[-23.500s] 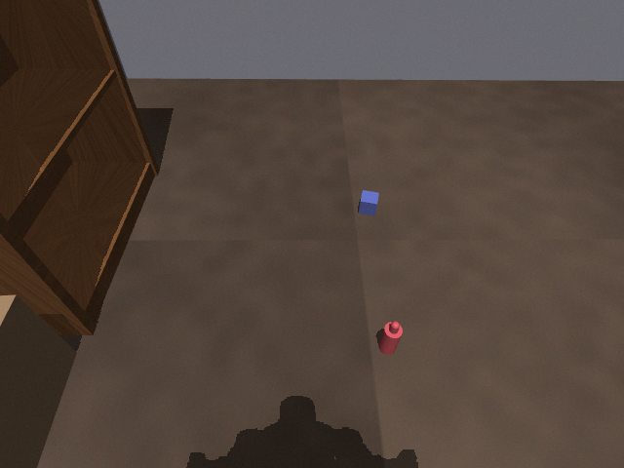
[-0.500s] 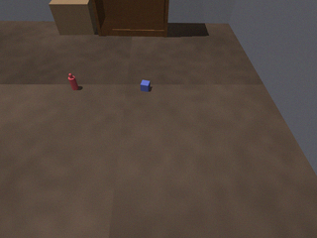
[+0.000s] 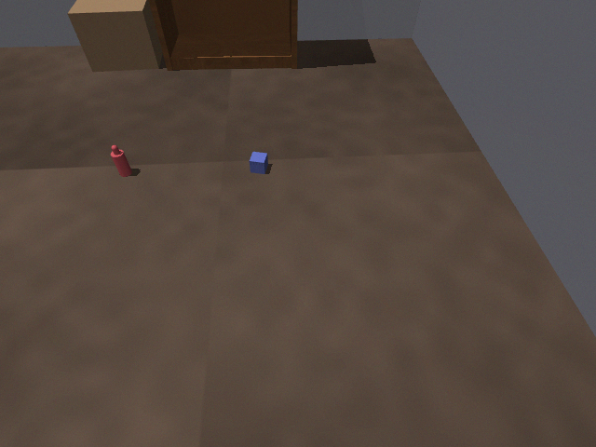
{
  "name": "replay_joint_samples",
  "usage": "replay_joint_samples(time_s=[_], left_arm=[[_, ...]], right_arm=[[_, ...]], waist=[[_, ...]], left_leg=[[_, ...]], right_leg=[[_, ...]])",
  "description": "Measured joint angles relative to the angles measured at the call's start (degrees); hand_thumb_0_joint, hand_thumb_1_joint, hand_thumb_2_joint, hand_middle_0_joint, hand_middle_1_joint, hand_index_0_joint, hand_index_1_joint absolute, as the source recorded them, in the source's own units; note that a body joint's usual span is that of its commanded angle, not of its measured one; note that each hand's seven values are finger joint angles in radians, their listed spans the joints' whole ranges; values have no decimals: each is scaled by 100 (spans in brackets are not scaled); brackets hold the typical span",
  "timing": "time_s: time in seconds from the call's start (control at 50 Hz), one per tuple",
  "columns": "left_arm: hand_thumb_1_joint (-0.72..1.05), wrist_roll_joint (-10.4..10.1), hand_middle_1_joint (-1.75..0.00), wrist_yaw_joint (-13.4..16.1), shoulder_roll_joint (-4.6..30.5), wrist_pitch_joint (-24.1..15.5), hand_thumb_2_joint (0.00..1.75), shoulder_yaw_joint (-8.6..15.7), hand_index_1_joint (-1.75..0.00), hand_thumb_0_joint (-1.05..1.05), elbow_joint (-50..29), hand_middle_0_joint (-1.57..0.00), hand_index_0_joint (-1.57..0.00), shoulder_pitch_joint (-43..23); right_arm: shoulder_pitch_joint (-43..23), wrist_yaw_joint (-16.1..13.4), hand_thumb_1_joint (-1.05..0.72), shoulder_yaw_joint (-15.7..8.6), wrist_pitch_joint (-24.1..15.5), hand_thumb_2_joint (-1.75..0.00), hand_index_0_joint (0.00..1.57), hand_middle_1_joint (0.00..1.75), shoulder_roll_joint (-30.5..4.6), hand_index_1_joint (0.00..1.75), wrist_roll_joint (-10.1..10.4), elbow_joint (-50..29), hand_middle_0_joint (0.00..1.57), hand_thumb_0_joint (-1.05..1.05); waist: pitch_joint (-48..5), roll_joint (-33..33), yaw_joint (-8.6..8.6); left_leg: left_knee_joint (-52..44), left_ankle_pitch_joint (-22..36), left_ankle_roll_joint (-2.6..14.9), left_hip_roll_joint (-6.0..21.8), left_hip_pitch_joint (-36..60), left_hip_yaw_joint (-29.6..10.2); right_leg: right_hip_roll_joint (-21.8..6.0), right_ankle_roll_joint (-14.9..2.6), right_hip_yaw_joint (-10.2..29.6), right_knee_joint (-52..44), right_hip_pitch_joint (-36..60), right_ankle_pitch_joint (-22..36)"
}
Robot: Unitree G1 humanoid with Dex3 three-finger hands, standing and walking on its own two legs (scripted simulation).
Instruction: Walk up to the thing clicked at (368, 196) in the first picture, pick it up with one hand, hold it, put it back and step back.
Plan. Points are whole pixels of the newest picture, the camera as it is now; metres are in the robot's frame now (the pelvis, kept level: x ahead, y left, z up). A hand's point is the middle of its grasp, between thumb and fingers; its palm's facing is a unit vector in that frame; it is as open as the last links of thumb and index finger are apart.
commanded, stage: stand
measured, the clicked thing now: (258, 162) +1.48 +0.20 -0.74
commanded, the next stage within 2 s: walk up in 1.94 s
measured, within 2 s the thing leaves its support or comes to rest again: neither
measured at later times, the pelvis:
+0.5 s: pelvis +0.01 +0.00 +0.00, yaw -1 degrees
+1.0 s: pelvis +0.01 +0.00 +0.00, yaw -1 degrees
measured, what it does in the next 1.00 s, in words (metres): stands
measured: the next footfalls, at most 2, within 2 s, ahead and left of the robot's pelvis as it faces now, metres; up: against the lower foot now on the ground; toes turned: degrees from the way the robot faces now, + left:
none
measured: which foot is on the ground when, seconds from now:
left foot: down 0.00-1.00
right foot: down 0.00-1.00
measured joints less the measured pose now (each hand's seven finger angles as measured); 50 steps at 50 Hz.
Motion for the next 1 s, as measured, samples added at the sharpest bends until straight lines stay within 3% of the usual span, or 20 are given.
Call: replay_joint_samples(time_s=[1.0], left_arm=[[90, 15, -30, -10, -20, 20, 90, 13, -30, 1, -7, -20, -20, 164]], right_arm=[[152, -11, -91, 42, -11, -89, 20, 30, -45, 30, -16, -85, 21, 0]], waist=[[-29, 30, -4]], left_leg=[[-104, -34, -22, 70, 150, 70]], right_leg=[[71, -24, 59, -83, 107, -17]])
